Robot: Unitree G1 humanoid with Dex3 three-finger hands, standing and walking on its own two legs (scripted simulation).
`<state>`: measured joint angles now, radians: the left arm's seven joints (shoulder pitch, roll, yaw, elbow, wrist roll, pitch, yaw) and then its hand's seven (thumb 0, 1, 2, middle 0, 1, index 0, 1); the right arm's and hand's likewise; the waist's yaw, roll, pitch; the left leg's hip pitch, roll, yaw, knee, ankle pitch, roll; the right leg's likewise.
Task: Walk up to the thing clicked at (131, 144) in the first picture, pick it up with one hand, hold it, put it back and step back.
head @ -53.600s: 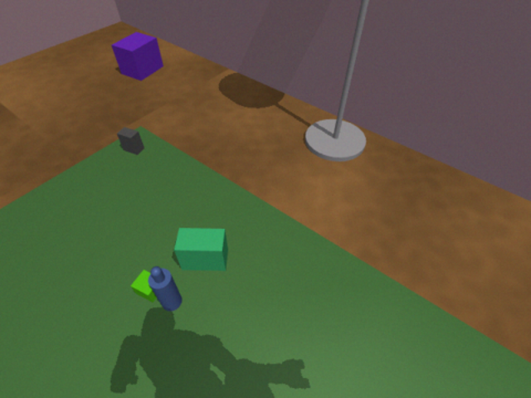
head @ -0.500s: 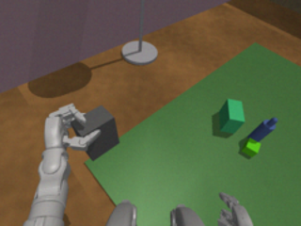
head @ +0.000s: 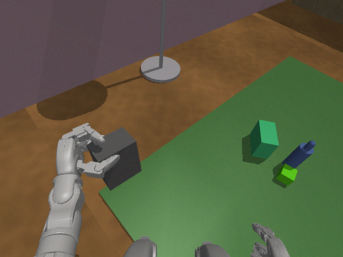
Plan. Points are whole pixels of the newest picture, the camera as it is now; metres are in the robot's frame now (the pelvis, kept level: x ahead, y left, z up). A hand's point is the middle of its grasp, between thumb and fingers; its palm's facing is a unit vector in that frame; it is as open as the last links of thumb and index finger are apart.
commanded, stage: lift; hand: left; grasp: from above
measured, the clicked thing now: (116, 159) +0.35 +0.16 -0.01
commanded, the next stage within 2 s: hold in 0.16 s
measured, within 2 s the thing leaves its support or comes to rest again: neither
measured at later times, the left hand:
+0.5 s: hand (100, 150) +0.33 +0.18 +0.06, palm faces +0.17 -0.99 +0.02, open 7.9 cm
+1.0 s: hand (102, 142) +0.35 +0.18 +0.07, palm faces +0.17 -0.98 +0.01, open 7.8 cm
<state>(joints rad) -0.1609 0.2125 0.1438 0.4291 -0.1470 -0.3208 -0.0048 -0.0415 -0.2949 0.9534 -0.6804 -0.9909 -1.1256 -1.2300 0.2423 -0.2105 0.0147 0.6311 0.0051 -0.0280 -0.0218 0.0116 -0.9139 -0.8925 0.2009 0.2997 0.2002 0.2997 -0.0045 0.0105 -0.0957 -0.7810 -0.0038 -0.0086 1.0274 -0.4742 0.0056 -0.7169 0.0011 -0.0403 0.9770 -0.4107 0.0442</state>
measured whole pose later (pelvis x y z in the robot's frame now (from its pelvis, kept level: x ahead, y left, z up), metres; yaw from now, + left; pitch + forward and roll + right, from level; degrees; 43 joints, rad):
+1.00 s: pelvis +0.01 -0.01 +0.02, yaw +0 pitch +6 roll -4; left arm -0.18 0.21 0.14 0.46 -0.14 -0.31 0.02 -0.03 -0.19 0.87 -0.66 -0.91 -0.98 -1.09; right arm 0.25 -0.22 0.00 0.66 0.00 -0.03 -0.02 0.01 -0.91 -0.90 0.20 0.30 0.20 0.30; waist -0.02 0.01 -0.06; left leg -0.67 0.00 -0.01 0.93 -0.45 0.00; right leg -0.61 0.00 -0.04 0.88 -0.38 0.04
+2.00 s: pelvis +0.01 -0.01 +0.01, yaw +0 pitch +7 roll -4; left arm -0.17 0.20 0.15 0.47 -0.14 -0.36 0.02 -0.02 -0.24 0.88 -0.69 -0.94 -0.99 -1.11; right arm 0.24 -0.21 0.01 0.65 0.00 -0.04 -0.01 0.01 -0.91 -0.90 0.20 0.30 0.20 0.30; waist -0.01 0.01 -0.06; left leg -0.70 0.00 -0.01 0.95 -0.45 -0.01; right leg -0.64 0.00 -0.04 0.92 -0.39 0.03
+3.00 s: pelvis -0.03 -0.01 -0.18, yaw -3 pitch +31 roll -7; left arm -0.69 0.30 0.35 1.16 -0.01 -0.76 0.15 -0.02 -0.12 0.91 -0.58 -0.91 -1.00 -1.12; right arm 0.17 -0.24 0.01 0.71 -0.11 0.01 0.10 0.01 -0.87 -0.89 0.20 0.30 0.20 0.30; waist -0.10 0.01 -0.20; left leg -1.73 0.00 -0.01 1.75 -0.64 0.01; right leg -1.66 0.00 -0.05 1.72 -0.60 0.03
